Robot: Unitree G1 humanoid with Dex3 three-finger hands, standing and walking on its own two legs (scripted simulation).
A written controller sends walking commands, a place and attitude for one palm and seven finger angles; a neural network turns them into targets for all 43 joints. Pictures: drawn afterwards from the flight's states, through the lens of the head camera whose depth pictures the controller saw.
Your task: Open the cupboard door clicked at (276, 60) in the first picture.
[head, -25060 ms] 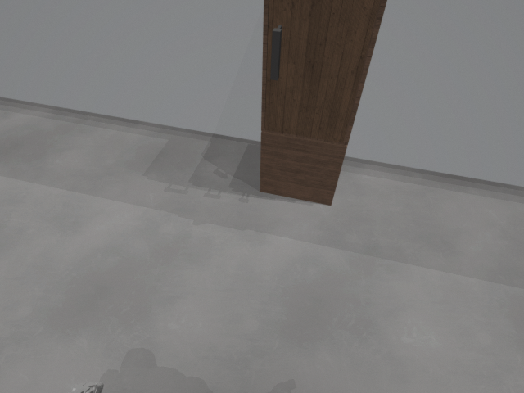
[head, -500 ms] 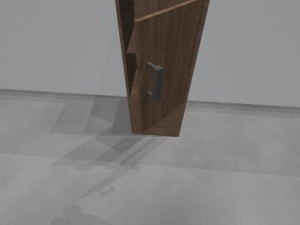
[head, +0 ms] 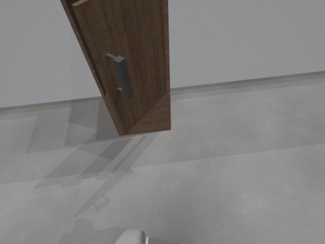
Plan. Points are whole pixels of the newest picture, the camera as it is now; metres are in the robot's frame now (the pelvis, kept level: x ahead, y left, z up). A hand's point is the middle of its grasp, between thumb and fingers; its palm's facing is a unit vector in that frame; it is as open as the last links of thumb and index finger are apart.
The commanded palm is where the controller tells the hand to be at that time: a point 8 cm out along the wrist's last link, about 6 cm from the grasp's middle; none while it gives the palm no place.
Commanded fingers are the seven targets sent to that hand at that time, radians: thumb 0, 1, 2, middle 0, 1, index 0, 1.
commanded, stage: walk to a spot facing it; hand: left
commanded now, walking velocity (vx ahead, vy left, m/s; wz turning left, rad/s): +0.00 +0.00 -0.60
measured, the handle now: (119, 76) +0.61 +0.21 +0.01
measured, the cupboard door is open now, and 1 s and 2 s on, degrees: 47 47 47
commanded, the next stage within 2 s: none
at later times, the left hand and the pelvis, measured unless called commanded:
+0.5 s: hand out of the picture +0.12 +0.25 -0.17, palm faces -0.18 -0.95 -0.24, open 7.4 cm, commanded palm none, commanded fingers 0.00 0.90 0.90 -0.20 -0.30 -0.20 -0.30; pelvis +0.02 +0.05 +0.00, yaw -17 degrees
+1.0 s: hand (132, 210) +0.21 +0.12 -0.16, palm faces -0.59 -0.77 -0.24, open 7.4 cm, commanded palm none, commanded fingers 0.00 0.90 0.90 -0.20 -0.30 -0.20 -0.30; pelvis +0.01 +0.02 +0.00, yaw -37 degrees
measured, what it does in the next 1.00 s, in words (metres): steps on the spot, turning right: left foot, then right foot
